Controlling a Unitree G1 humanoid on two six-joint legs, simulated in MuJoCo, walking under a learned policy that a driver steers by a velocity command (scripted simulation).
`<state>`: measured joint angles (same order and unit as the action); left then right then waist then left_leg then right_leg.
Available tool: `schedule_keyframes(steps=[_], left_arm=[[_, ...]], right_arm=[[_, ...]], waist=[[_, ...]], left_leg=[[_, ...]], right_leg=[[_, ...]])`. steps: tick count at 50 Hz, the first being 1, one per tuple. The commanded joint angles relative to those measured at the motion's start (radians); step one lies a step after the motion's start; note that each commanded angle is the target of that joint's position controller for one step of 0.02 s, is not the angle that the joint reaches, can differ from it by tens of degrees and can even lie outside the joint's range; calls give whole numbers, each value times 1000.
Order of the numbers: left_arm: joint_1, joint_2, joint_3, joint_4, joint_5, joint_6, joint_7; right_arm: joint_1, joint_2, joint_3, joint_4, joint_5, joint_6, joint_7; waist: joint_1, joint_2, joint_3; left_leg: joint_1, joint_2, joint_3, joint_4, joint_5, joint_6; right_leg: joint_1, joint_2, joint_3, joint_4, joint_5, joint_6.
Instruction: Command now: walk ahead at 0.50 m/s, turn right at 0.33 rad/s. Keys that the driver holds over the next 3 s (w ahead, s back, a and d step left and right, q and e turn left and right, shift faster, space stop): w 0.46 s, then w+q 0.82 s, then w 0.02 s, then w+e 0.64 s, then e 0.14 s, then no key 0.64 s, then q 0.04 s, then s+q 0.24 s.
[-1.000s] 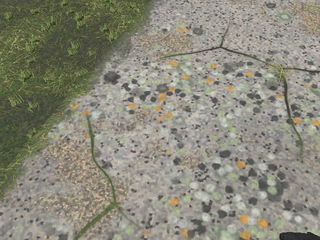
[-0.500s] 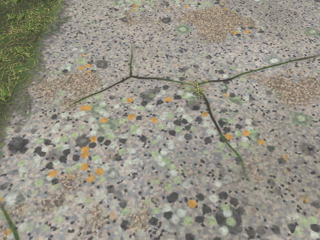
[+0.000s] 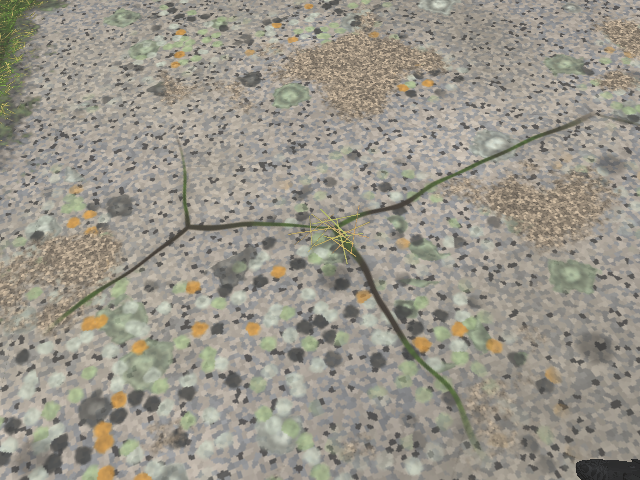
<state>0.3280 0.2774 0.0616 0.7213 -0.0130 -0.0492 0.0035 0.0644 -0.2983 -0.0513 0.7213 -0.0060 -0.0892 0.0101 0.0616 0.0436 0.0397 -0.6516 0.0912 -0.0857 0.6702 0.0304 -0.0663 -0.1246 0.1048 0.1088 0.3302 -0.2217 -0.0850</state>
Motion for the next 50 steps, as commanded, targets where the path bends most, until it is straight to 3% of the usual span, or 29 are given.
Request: schedule_keyframes(steps=[1, 3, 6, 7, 8, 9, 10, 11, 12, 13, 14, 15, 18, 23, 27, 30, 32, 33, 34, 35, 36, 37, 39, 40, 42, 44, 47, 50], left_arm=[[34, 165, 43, -29, -5, -14, 7], [54, 164, 43, -12, -6, -11, 8], [45, 171, 47, 3, -2, 1, 11], [27, 162, 43, 0, -1, 4, 10], [23, 130, 29, -9, 6, 6, 9], [110, 73, 8, -26, 10, -2, 9], [179, 48, -4, -19, -6, -15, 8], [93, 139, 15, -21, -20, -20, 6], [-6, 160, 20, -43, -20, -23, 4], [-61, 150, 19, -56, -6, -27, 4], [-73, 137, 21, -59, 3, -27, 2], [-56, 120, 21, -54, 4, -25, -1], [-54, 78, 12, -51, 7, -16, 0], [-208, 42, -4, -89, 10, -26, -7], [-344, 36, -8, -127, 2, -43, -26], [-377, 62, 0, -143, -2, -58, -41], [-312, 95, 14, -126, 0, -66, -39], [-202, 128, 33, -94, 3, -68, -32], [-44, 178, 52, -63, 18, -69, -22], [88, 272, 75, -48, 37, -60, -12], [109, 228, 64, -34, 25, -50, -16], [50, 152, 42, -37, 15, -46, -14], [-68, 90, 20, -30, 14, -46, -14], [-112, 65, 14, -26, 19, -52, -16], [-156, 69, 20, -12, 24, -64, -18], [-163, 90, 29, 7, 26, -75, -15], [-147, 117, 39, 34, 27, -73, -5], [-119, 148, 46, 53, 20, -62, 3]], right_arm=[[-102, -60, -7, -79, 13, -22, 15], [-120, -80, -13, -91, 12, -29, 23], [-58, -105, -24, -81, 11, -37, 26], [28, -123, -37, -57, 8, -40, 22], [160, -161, -52, -29, -2, -43, 17], [297, -239, -71, -12, -17, -43, 14], [369, -231, -74, 29, 0, -32, 28], [340, -150, -51, 25, 25, -29, 28], [269, -120, -40, 14, 21, -22, 24], [218, -104, -31, 7, 10, -15, 22], [190, -86, -23, 5, 0, -14, 20], [179, -75, -18, 6, -6, -16, 19], [194, -93, -21, 27, 7, -24, 15], [246, -131, -28, 63, 17, -10, 0], [340, -140, -29, 107, 29, 9, -6], [357, -154, -36, 120, 34, 27, -16], [340, -171, -44, 121, 33, 36, -22], [325, -164, -40, 116, 31, 38, -23], [310, -124, -25, 98, 18, 35, -21], [387, -22, 5, 64, 9, 22, -20], [434, -28, 9, 67, 32, 8, -16], [362, -127, -20, 62, 53, 7, -16], [259, -119, -27, 40, 43, 17, -18], [260, -106, -33, 42, 35, 30, -18], [283, -58, -28, 42, 37, 55, -15], [257, -47, -29, 21, 32, 70, -16], [193, -39, -26, -6, 27, 67, -4], [87, -22, -15, -38, 27, 57, 19]], waist=[[25, -129, -15], [26, -131, -3], [-16, -162, -5], [-65, -155, -47], [-124, -121, -163], [-133, 53, -330], [-124, 274, -381], [-149, 149, -256], [-144, 69, -137], [-124, 17, -68], [-100, 18, -35], [-80, 42, -38], [-67, 52, -39], [-110, 25, -13], [-153, 15, 19], [-135, 29, 23], [-86, 49, -9], [-25, 41, -77], [48, 17, -211], [54, -189, -385], [42, -347, -475], [47, -233, -302], [0, -142, -112], [-32, -155, -69], [-69, -162, -35], [-82, -131, -13], [-69, -103, 0], [-29, -84, 24]], left_leg=[[125, -43, 41, -103, 103, 12], [99, -45, 31, -149, 46, 41], [159, -60, 51, -184, -81, 92], [277, -85, 80, -221, -81, 118], [493, -31, 37, -194, -45, 164], [861, 169, -266, -182, -100, 285], [1010, 289, -641, -340, -361, 375], [937, 275, -625, -383, -550, 337], [807, 242, -489, -401, -520, 301], [686, 200, -388, -425, -416, 289], [607, 167, -322, -450, -321, 283], [564, 141, -273, -470, -250, 278], [525, 121, -171, -512, -88, 299], [538, 81, -35, -537, 44, 272], [561, 92, -52, -503, 32, 266], [632, 132, -109, -440, 42, 250], [643, 138, -127, -362, 137, 230], [613, 96, -99, -247, 239, 206], [484, 41, -67, -31, 164, 172], [137, -98, 25, 338, -215, 104], [-34, -126, -34, 533, -628, 89], [-111, -66, -57, 609, -572, 90], [-84, 4, -15, 560, -423, 85], [-40, 31, -21, 518, -376, 82], [26, 49, -11, 493, -327, 70], [0, 56, -18, 450, -265, 58], [-25, 54, -10, 292, -110, 53], [12, 37, 48, 115, 7, 66]], right_leg=[[-64, -239, 138, -93, 148, -136], [16, -277, 179, -49, 158, -130], [90, -311, 212, 22, 298, -105], [90, -274, 186, 111, 440, -86], [32, -216, 137, 298, 471, -57], [-248, -96, 55, 633, 211, 9], [-508, -3, 40, 865, -353, 53], [-621, -62, 87, 954, -326, 47], [-647, -111, 44, 944, -235, 43], [-625, -149, 9, 895, -163, 45], [-591, -182, 1, 838, -110, 49], [-542, -201, -4, 803, -77, 53], [-530, -217, -36, 710, -32, 79], [-530, -207, -71, 407, 222, 103], [-470, -161, -83, 242, 304, 107], [-443, -144, -60, 165, 244, 89], [-322, -126, -71, 132, 179, 65], [-152, -112, -91, 98, 184, 37], [123, -198, -27, 153, 207, -12], [519, -452, 306, 164, 161, -124], [567, -550, 600, 37, -18, -203], [434, -507, 489, -2, -119, -160], [166, -425, 253, -73, -42, -111], [74, -391, 171, -112, 17, -98], [-33, -375, 66, -173, 102, -101], [-53, -379, -11, -203, 180, -113], [-19, -362, -123, -213, 252, -107], [7, -352, -213, -215, 269, -87]])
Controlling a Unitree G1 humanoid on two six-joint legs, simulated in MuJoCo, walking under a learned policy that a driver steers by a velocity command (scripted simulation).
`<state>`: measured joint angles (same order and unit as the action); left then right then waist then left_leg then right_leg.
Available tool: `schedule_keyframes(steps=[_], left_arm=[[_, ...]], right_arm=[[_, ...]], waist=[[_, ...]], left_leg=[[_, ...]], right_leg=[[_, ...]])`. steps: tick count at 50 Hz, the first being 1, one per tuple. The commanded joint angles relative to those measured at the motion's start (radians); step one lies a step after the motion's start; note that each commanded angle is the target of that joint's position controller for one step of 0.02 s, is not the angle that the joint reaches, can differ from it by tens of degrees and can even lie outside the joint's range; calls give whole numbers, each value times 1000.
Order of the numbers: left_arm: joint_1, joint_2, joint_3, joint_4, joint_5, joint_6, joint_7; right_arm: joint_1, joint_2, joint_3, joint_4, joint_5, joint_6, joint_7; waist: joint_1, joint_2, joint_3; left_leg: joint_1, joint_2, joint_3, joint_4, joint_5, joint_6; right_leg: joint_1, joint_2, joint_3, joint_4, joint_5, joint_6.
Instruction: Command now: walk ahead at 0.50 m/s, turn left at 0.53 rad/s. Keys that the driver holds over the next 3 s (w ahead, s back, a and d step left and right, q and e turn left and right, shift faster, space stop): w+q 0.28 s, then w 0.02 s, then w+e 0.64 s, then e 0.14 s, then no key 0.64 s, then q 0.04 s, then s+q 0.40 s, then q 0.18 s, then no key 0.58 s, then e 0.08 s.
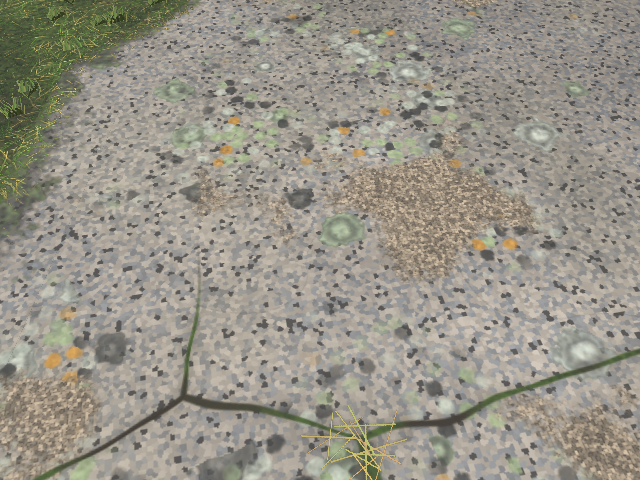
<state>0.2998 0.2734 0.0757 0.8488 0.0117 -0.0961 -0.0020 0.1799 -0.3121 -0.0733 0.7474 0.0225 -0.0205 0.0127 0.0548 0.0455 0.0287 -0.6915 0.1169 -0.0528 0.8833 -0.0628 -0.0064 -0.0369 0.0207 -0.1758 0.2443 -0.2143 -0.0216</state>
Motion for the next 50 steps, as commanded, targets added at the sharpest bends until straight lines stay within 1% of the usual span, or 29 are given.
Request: schedule_keyframes(steps=[1, 4, 6, 8, 9, 10, 11, 12, 13, 14, 15, 17, 21, 25, 28, 31, 34, 35, 36, 37, 38, 39, 40, 41, 42, 43, 44, 46, 50], left_arm=[[-73, 163, 36, -66, -9, -11, 10], [-33, 188, 46, -40, -26, 9, 11], [-31, 210, 54, -32, -37, 24, 12], [-48, 237, 61, -35, -47, 40, 15], [-61, 226, 55, -39, -51, 47, 17], [-38, 181, 36, -54, -24, 42, 20], [51, 35, -12, -114, 14, 15, 7], [-58, 117, -2, -117, -24, -21, -5], [-149, 165, 10, -146, -59, -40, -12], [-158, 149, 4, -146, -47, -50, -6], [-144, 151, 8, -127, -21, -49, 1], [-84, 147, 12, -95, -17, -22, -5], [-128, 96, -4, -95, -15, 14, -4], [-219, 77, -16, -110, -27, 9, -18], [-286, 72, -21, -134, -36, 7, -31], [-327, 73, -23, -162, -37, 4, -51], [-289, 92, -15, -176, -29, 5, -68], [-231, 117, -2, -168, -27, 9, -67], [-112, 155, 20, -142, -25, 13, -62], [40, 213, 47, -114, -27, 18, -50], [141, 320, 75, -112, -25, 20, -38], [150, 260, 55, -112, -38, 17, -39], [121, 205, 39, -115, -33, 19, -34], [64, 183, 33, -129, -31, 20, -30], [2, 161, 25, -143, -31, 23, -28], [-39, 138, 15, -159, -21, 23, -24], [-62, 134, 12, -173, -15, 26, -21], [-73, 150, 18, -182, -19, 25, -12], [-51, 196, 35, -172, -27, 40, 13]], right_arm=[[-63, -7, 9, -79, -2, -12, 22], [-135, -21, 8, -121, -1, -8, 36], [-141, -40, 0, -143, -4, -4, 43], [-36, -84, -27, -132, -5, 3, 41], [118, -131, -57, -92, -1, 5, 33], [287, -222, -94, -51, 5, 16, 12], [239, -330, -104, -63, 13, 5, 8], [260, -237, -76, -99, 4, -14, 16], [227, -183, -59, -90, -6, -30, 20], [173, -160, -51, -94, -5, -38, 18], [102, -119, -38, -103, -8, -38, 15], [44, -71, -19, -122, -30, -42, 6], [84, -108, -23, -79, -28, -61, -6], [102, -110, -18, -44, -31, -67, -13], [138, -122, -21, -5, -30, -70, -13], [159, -123, -26, 26, -24, -55, -15], [137, -145, -34, 29, -19, -35, -28], [126, -159, -37, 24, -20, -26, -36], [108, -163, -36, 17, -20, -15, -44], [108, -152, -28, 4, -23, -14, -53], [208, -50, 8, -41, -44, -38, -40], [185, -41, 22, -35, -41, -75, -22], [94, -107, 5, -60, 2, -103, -3], [30, -110, 10, -81, 11, -119, 1], [1, -108, 6, -85, -11, -124, -4], [5, -116, -3, -85, -28, -117, -10], [23, -109, -4, -87, -34, -106, -11], [55, -84, 0, -85, -39, -86, -15], [-65, -38, 18, -119, -46, -78, -23]], waist=[[-8, -79, 44], [10, -79, 67], [-7, -94, 56], [-80, -121, -30], [-167, -100, -109], [-229, 8, -204], [-95, 267, -287], [-175, 125, -382], [-183, 72, -241], [-141, -1, -168], [-98, -26, -117], [-49, 6, -103], [-59, -6, -44], [-103, 7, 3], [-136, 2, 40], [-147, -8, 61], [-107, 25, 16], [-75, 50, -35], [-6, 46, -107], [68, 2, -196], [30, -226, -338], [44, -247, -433], [70, -185, -317], [52, -107, -207], [12, -39, -120], [-24, -47, -80], [-50, -76, -68], [-73, -95, -59], [-41, -109, -29]], left_leg=[[51, 7, 31, -136, 105, 12], [24, -3, 56, -214, 46, 42], [55, -36, 95, -240, -48, 74], [230, -115, 159, -250, -140, 118], [448, -168, 176, -309, -91, 153], [757, -81, -5, -335, -77, 211], [1052, 164, -586, -454, -275, 404], [1085, 216, -767, -596, -394, 417], [995, 194, -633, -612, -318, 366], [861, 153, -520, -602, -220, 333], [730, 120, -410, -605, -97, 306], [598, 92, -300, -645, 73, 292], [533, 74, -137, -712, 214, 278], [542, 33, -4, -753, 124, 213], [609, 69, 32, -771, 91, 202], [752, 114, 60, -724, 171, 189], [840, 132, 96, -590, 533, 156], [852, 125, 111, -495, 725, 141], [820, 98, 145, -324, 838, 115], [650, 64, 167, -81, 709, 76], [213, -97, 161, 328, 108, -1], [2, -210, -17, 491, -505, -10], [-99, -136, -82, 520, -450, 15], [-104, -89, -63, 451, -367, 30], [-66, -54, -48, 345, -317, 26], [3, -30, -44, 277, -283, 16], [53, -24, -42, 242, -269, 2], [91, -21, -18, 156, -246, -33], [193, -89, 27, -156, 3, -76]], right_leg=[[-56, -277, 57, -127, 261, -147], [53, -310, 29, -91, 290, -127], [112, -323, 4, -13, 462, -108], [124, -307, -33, 192, 787, -81], [54, -268, -66, 400, 820, -50], [-188, -223, -72, 712, 538, 2], [-635, -12, 33, 1049, -357, 63], [-737, -10, 255, 1140, -387, 43], [-811, -52, 256, 1122, -287, 17], [-774, -95, 256, 1039, -201, 5], [-703, -130, 253, 950, -147, 10], [-583, -165, 246, 880, -83, 22], [-616, -174, 218, 725, 81, 62], [-593, -144, 196, 481, 346, 47], [-597, -115, 193, 378, 396, 27], [-667, -94, 196, 319, 314, -6], [-606, -41, 139, 308, 159, -52], [-523, -4, 105, 320, 104, -71], [-362, 38, 79, 299, 106, -98], [-89, 1, 174, 283, 159, -145], [327, -262, 661, 271, 66, -334], [470, -352, 1010, 104, -36, -407], [406, -322, 878, 75, -91, -345], [260, -285, 754, 63, -57, -306], [102, -248, 664, 43, 32, -282], [-10, -217, 604, 17, 125, -274], [-81, -197, 582, -5, 177, -278], [-171, -174, 519, -26, 267, -286], [-298, -77, 372, 27, 482, -213]])
Over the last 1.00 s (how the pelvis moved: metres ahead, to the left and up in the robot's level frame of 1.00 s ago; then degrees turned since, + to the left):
0.55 0.01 0.00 11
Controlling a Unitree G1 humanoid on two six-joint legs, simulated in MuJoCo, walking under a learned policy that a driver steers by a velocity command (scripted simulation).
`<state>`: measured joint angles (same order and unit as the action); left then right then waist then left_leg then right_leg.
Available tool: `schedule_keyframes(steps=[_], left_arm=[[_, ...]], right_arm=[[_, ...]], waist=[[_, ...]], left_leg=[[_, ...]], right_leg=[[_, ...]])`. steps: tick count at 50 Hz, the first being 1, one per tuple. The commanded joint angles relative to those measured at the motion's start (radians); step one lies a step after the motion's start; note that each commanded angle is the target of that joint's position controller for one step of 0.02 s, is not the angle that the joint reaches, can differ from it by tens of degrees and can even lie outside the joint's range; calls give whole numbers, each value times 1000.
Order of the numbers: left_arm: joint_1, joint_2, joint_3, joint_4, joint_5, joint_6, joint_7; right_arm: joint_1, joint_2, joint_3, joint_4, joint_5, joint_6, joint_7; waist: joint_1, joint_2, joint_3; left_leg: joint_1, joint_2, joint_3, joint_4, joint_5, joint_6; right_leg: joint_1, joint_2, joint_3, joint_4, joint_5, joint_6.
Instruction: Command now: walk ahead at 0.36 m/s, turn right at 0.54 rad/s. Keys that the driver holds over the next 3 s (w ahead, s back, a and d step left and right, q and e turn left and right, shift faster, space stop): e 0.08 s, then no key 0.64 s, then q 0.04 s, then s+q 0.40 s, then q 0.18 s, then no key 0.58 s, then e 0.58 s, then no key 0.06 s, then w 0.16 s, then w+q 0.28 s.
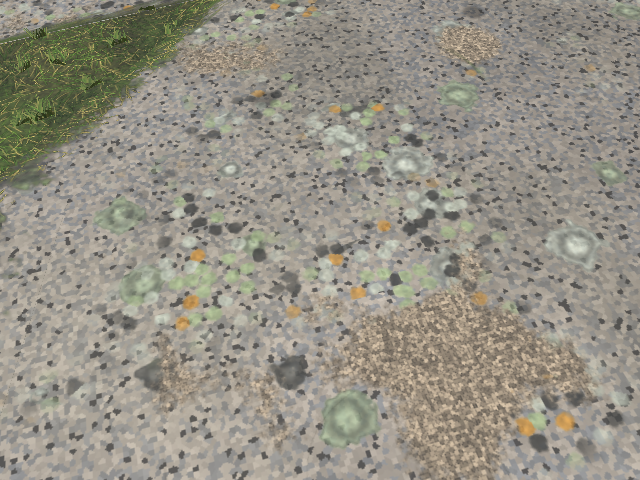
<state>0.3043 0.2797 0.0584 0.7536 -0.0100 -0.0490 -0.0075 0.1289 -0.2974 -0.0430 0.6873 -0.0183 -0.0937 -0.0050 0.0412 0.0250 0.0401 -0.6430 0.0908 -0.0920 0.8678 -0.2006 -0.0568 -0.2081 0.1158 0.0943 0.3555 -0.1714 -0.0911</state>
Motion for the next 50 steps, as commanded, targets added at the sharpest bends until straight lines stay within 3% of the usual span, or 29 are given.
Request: schedule_keyframes(steps=[1, 3, 5, 7, 8, 9, 10, 11, 12, 13, 14, 16, 18, 20, 23, 24, 25, 26, 27, 28, 29, 32, 37, 40, 44, 47, 50], left_arm=[[-26, 191, 55, -67, -9, 3, 25], [13, 186, 56, -53, -15, 22, 33], [16, 168, 52, -51, -15, 36, 40], [-15, 147, 48, -62, -5, 41, 47], [-37, 125, 41, -71, -3, 41, 48], [-18, 79, 25, -89, 10, 36, 45], [157, 24, 8, -72, 17, 28, 40], [242, 88, 7, -57, 0, 27, 32], [169, 158, 27, -42, -10, 42, 34], [67, 173, 33, -55, -10, 63, 42], [17, 165, 34, -62, -4, 83, 48], [9, 107, 21, -65, 1, 102, 48], [26, 62, 7, -49, 9, 95, 48], [14, 61, 4, -40, 12, 89, 45], [16, 65, 6, -19, 19, 89, 35], [-14, 79, 6, -34, 34, 88, 34], [-37, 118, 10, -55, 44, 88, 37], [-62, 156, 21, -34, 34, 87, 36], [-82, 95, 8, -40, 33, 79, 31], [-86, 67, -1, -33, 40, 70, 30], [-92, 72, -1, -32, 39, 60, 31], [-63, 75, -1, -17, 26, 38, 33], [-46, 71, -1, 3, 22, 38, 39], [-45, 129, 25, -1, 14, 48, 58], [-19, 120, 38, -1, 15, 76, 89], [-42, 125, 46, -10, 20, 93, 98], [-130, 124, 47, -29, 23, 92, 102]], right_arm=[[-45, -49, -11, -65, -2, -8, -3], [-85, -57, -15, -77, 11, -9, 3], [-81, -81, -25, -78, 14, -8, 9], [-20, -105, -38, -60, 6, -16, 15], [30, -108, -41, -45, -5, -23, 14], [79, -146, -47, -49, -26, -29, 8], [100, -181, -47, -59, -47, -20, 4], [144, -156, -50, -32, -10, -3, 11], [105, -109, -37, -52, 6, 8, 13], [62, -81, -25, -56, 0, 21, 13], [15, -55, -10, -57, -5, 31, 15], [-49, -54, -6, -41, -12, 45, 16], [-54, -67, -13, -27, -12, 52, 14], [-29, -80, -18, -10, -1, 57, 9], [-39, -74, -11, 2, 16, 68, 5], [-10, -54, -3, 18, 15, 66, 7], [3, -38, 4, 25, 3, 62, 12], [30, -28, 2, 23, -2, 59, 15], [-5, -36, 2, 29, -11, 59, 13], [-11, -34, 0, 33, -6, 60, 12], [-3, -31, 0, 44, -2, 62, 7], [20, -35, -3, 67, 1, 62, 3], [20, -36, -6, 105, 11, 66, 1], [-27, -100, -28, 86, 30, 75, -3], [-11, -89, -37, 71, 33, 98, -7], [6, -87, -42, 60, 26, 124, -4], [68, -88, -50, 61, 17, 144, 0]], waist=[[-7, -98, -62], [13, -116, -89], [4, -131, -103], [-32, -148, -121], [-62, -136, -139], [-72, -58, -227], [-9, 189, -330], [-7, 275, -426], [-39, 141, -353], [-54, 70, -273], [-49, 45, -202], [-7, 103, -117], [-7, 143, -127], [-23, 142, -169], [-1, 110, -155], [-7, 83, -131], [-25, 17, -107], [-79, -129, -67], [-53, -128, -45], [-56, -127, -31], [-59, -119, -22], [-51, -81, -39], [-41, -42, -62], [-28, -30, -49], [-27, -54, -131], [-36, -85, -150], [-73, -145, -150]], left_leg=[[181, -93, 73, -206, 221, -28], [216, -130, 59, -294, 285, -27], [227, -131, 24, -358, 271, -11], [265, -109, 9, -395, 269, 27], [341, -92, 25, -453, 348, 52], [514, 23, -56, -432, 599, 103], [794, 269, -322, -370, 980, 278], [853, 374, -552, -405, 760, 384], [770, 310, -506, -445, 512, 353], [679, 248, -399, -465, 359, 304], [569, 200, -323, -495, 275, 279], [380, 108, -190, -558, 190, 238], [347, 71, -116, -561, 259, 244], [387, 93, -125, -546, 266, 266], [327, 78, -111, -539, 32, 231], [278, 56, -103, -544, -90, 180], [236, 19, -67, -504, -195, 126], [291, -65, 31, -484, -196, 80], [368, -77, 49, -441, -125, 54], [397, -76, 49, -427, -79, 56], [411, -68, 44, -419, -47, 66], [410, -62, 38, -408, 47, 84], [421, -59, 33, -388, 156, 84], [340, -61, 9, -331, 305, 107], [289, -72, -18, -246, 403, 112], [265, -87, -21, -197, 331, 107], [304, -100, 6, -99, 165, 112]], right_leg=[[-120, -159, 98, -60, 445, -122], [-82, -163, 141, -17, 383, -93], [-14, -185, 206, 46, 319, -72], [44, -205, 250, 147, 325, -46], [44, -174, 236, 227, 319, -19], [-5, -112, 193, 392, 190, 21], [-229, 13, 118, 677, -424, 86], [-337, -10, 101, 846, -563, 116], [-367, -52, 114, 923, -491, 142], [-383, -74, 80, 932, -426, 157], [-368, -95, 67, 886, -395, 165], [-237, -129, 18, 676, -344, 169], [-128, -121, -38, 502, -327, 173], [-65, -127, -45, 373, -234, 164], [70, -116, -72, 141, -17, 119], [105, -145, -32, 97, 31, 93], [111, -227, 55, 64, 38, 55], [-27, -230, 68, 66, -144, 16], [-111, -207, 60, 30, -271, 17], [-143, -200, 56, 16, -290, 36], [-150, -190, 45, 22, -242, 53], [-95, -180, 27, 72, -83, 71], [-41, -165, 2, 105, 24, 73], [2, -170, -17, 163, 185, 59], [72, -229, -14, 224, 507, 14], [56, -290, 5, 217, 513, -30], [-52, -353, 15, 204, 427, -66]])
Over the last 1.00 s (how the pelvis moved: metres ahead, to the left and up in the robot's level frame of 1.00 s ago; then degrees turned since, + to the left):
0.58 0.06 0.00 -4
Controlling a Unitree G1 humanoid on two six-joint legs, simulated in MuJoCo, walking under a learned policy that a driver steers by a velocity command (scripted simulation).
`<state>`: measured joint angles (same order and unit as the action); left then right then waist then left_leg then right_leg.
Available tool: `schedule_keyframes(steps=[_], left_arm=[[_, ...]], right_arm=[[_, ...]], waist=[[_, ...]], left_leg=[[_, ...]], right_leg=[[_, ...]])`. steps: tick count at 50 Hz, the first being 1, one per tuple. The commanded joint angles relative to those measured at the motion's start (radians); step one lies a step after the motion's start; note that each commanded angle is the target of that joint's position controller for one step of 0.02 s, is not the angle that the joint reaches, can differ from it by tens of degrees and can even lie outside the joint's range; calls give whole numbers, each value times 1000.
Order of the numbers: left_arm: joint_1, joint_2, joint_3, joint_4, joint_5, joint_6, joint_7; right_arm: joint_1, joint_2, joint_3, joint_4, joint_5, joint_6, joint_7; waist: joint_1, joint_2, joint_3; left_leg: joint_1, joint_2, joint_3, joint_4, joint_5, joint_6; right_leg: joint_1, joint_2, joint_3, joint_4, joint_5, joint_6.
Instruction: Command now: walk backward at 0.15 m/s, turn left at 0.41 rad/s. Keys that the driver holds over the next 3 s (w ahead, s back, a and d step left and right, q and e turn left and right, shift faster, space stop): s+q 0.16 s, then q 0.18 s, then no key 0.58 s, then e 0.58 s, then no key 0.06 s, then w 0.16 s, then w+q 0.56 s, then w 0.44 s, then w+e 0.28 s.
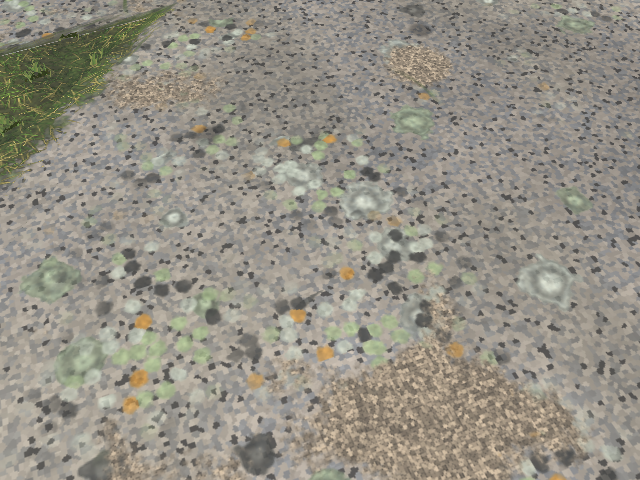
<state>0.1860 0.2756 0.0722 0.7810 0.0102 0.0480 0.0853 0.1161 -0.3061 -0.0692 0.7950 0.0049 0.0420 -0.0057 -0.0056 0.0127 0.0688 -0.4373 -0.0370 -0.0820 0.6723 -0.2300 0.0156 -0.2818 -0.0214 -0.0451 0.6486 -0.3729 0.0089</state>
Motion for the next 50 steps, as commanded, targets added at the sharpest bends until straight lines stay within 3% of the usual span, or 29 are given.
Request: schedule_keyframes(steps=[1, 2, 3, 4, 5, 6, 8, 10, 13, 17, 18, 19, 20, 21, 22, 24, 26, 29, 32, 34, 35, 37, 38, 39, 40, 41, 42, 47, 50], left_arm=[[-50, 125, 32, -63, 3, -7, 12], [-83, 119, 31, -68, -1, -7, 15], [-89, 110, 32, -68, -6, -2, 17], [-96, 79, 24, -88, -10, 11, 14], [-45, 59, 20, -75, -10, 16, 8], [17, 83, 24, -43, -20, 21, 0], [56, 113, 40, 1, -10, 17, 0], [48, 94, 35, -8, -3, 5, -6], [92, 69, 20, 7, -22, -5, -20], [250, 100, 20, 72, -17, -15, -45], [332, 109, 23, 113, -4, -14, -48], [267, 129, 27, 99, -8, -17, -48], [130, 227, 41, 33, 39, -29, -60], [41, 211, 37, -4, 81, -48, -55], [-75, 161, 22, -28, 50, -61, -45], [-162, 101, -1, -65, -1, -67, -34], [-86, 68, -22, -53, -9, -67, -26], [62, 35, -42, -11, 0, -69, -22], [85, 97, -31, 11, -7, -64, -29], [112, 160, -13, 20, -12, -50, -36], [115, 163, -11, 24, -20, -46, -39], [150, 152, -11, 45, -34, -57, -49], [150, 131, -18, 43, -20, -78, -61], [158, 115, -20, 26, 1, -104, -80], [102, 93, -24, 27, 1, -116, -84], [35, 89, -26, 23, -2, -115, -82], [11, 68, -30, 24, -5, -106, -77], [44, 67, -26, 67, -3, -61, -58], [-10, 108, -15, 48, -16, -56, -54]], right_arm=[[112, -83, -27, -45, -10, 12, 2], [144, -93, -32, -44, -13, 14, 3], [162, -138, -43, -53, -19, 13, 3], [168, -226, -56, -77, -50, 4, 2], [132, -223, -41, -95, -81, -19, 2], [48, -196, -35, -127, -67, -33, -2], [-51, -157, -28, -154, -12, -28, -15], [-56, -137, -22, -151, 1, -10, -35], [-19, -131, -34, -143, 2, 6, -53], [25, -149, -60, -145, 24, 18, -62], [2, -134, -60, -158, 42, 17, -62], [95, -94, -58, -129, 56, 22, -58], [56, -103, -73, -165, 36, 5, -53], [4, -174, -91, -163, 21, -6, -52], [91, -207, -103, -115, 9, 0, -51], [191, -135, -82, -45, -21, 21, -55], [156, -97, -64, -56, -8, 16, -56], [69, -64, -37, -80, 14, 4, -63], [28, -27, -10, -90, 13, -2, -47], [38, -48, -9, -82, 19, -8, -37], [69, -56, -10, -64, 20, -13, -34], [146, -81, -14, -19, 9, -16, -34], [188, -119, -20, -10, 1, -12, -44], [199, -182, -33, 0, -1, -6, -50], [201, -123, -27, 18, 2, -4, -41], [183, -67, -12, 16, -6, -6, -34], [166, -49, -6, 21, -15, -8, -32], [127, -48, 6, 46, -14, -30, -31], [126, -107, -10, 46, -11, -37, -44]], waist=[[-44, -143, -173], [-63, -121, -164], [-73, 10, -146], [-82, 304, -124], [-48, 299, -188], [-10, 210, -189], [23, 60, -143], [28, 104, -179], [22, 193, -182], [40, 302, -125], [74, 246, -108], [4, -33, -118], [-9, -329, -39], [-1, -290, 15], [-73, -202, 28], [-101, -120, 8], [-56, -90, 10], [25, -138, 10], [56, -198, -3], [77, -218, 10], [67, -199, 12], [35, -144, -9], [29, -82, -70], [67, 57, -138], [26, 84, -185], [5, 47, -169], [7, 43, -159], [34, 55, -30], [13, 59, -1]], left_leg=[[125, 31, 1, 120, 147, 47], [162, 48, -20, 99, 177, 65], [179, 118, -155, -63, 329, 120], [174, 292, -570, -386, 396, 267], [206, 342, -687, -434, 217, 295], [172, 318, -606, -415, 129, 255], [103, 230, -468, -400, -30, 159], [81, 152, -386, -416, -117, 111], [131, 120, -370, -467, -184, 68], [114, 113, -448, -557, -265, 25], [65, 47, -374, -481, -294, -23], [-36, -45, -241, -149, -320, -19], [-213, -203, -138, 138, -365, -41], [-211, -122, -189, 355, -351, -56], [-153, -131, -193, 484, -248, -50], [-91, -147, -152, 668, -130, -73], [-108, -137, -124, 719, -87, -100], [-166, -71, -146, 418, -75, -121], [-17, 24, -36, 65, -141, -144], [91, 17, 53, -84, -231, -142], [133, 15, 66, -193, -161, -127], [284, 36, 27, -408, 117, -76], [400, 100, -37, -370, 291, -45], [483, 144, -62, -230, 525, -4], [437, 116, -35, -209, 430, 25], [397, 107, -41, -228, 367, 22], [358, 106, -44, -246, 309, 15], [221, 89, -44, -294, 99, 1], [232, 103, -51, -293, 31, 15]], right_leg=[[-34, -226, 147, -77, 586, -169], [-95, -207, 118, -32, 507, -149], [-147, -100, 30, 124, 329, -84], [-261, 129, -10, 380, -193, 1], [-291, 129, 173, 616, -341, 13], [-288, 119, 207, 705, -275, 13], [-256, 97, 191, 680, -113, 37], [-161, 114, 135, 602, -26, 57], [-39, 132, 94, 266, -44, 59], [158, 125, 74, -178, -33, -20], [228, 90, 69, -340, 48, -51], [252, -107, 277, -368, -38, -76], [14, -363, 602, -462, 21, -240], [-149, -401, 640, -533, -79, -310], [-172, -302, 490, -499, -85, -249], [-140, -181, 310, -438, 31, -158], [-62, -148, 248, -422, 98, -171], [175, -146, 254, -395, 79, -193], [216, -158, 265, -385, 71, -188], [159, -163, 275, -351, 147, -198], [154, -163, 280, -322, 223, -196], [121, -154, 266, -286, 440, -154], [76, -140, 236, -260, 504, -115], [33, -75, 160, -237, 508, -80], [88, -23, 86, -230, 414, -38], [105, -9, 66, -204, 362, -19], [114, -5, 56, -196, 331, -16], [99, -2, 62, -214, 228, -8], [8, 18, 68, -157, 219, -13]])
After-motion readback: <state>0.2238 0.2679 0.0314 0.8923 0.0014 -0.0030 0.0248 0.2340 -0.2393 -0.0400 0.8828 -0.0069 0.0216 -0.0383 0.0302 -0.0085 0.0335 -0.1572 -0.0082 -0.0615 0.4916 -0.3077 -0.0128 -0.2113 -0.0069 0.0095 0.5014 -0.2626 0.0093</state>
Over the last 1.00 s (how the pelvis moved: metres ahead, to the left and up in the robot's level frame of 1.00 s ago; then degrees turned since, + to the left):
0.18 0.03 -0.02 -3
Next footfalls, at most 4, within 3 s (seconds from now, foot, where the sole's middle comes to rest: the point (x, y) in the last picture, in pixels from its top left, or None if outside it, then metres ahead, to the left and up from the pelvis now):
0.38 right None -0.08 -0.12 -0.76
0.74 left None -0.17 0.12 -0.76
1.96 left None -0.01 0.08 -0.76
2.38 right None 0.35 -0.07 -0.76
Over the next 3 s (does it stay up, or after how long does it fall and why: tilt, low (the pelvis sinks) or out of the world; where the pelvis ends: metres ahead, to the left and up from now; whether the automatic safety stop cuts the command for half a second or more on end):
stays up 0.47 0.14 0.01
